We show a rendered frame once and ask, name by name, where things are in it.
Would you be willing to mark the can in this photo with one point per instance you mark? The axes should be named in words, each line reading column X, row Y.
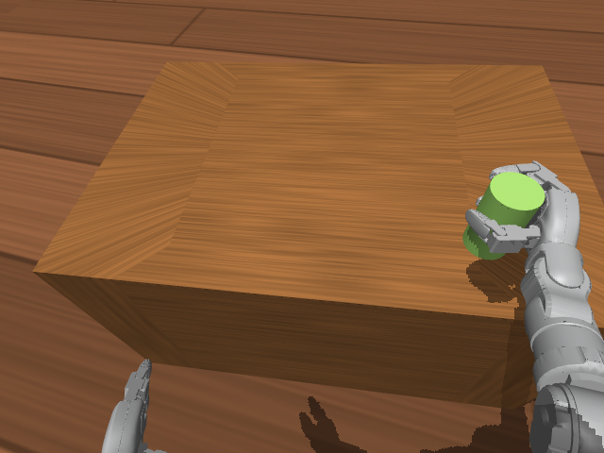
column 510, row 199

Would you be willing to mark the right robot hand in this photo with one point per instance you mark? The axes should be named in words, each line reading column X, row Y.
column 556, row 221

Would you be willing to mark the left robot hand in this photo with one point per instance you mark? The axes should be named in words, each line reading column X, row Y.
column 128, row 420

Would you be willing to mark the right robot arm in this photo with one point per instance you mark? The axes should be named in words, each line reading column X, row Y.
column 568, row 349

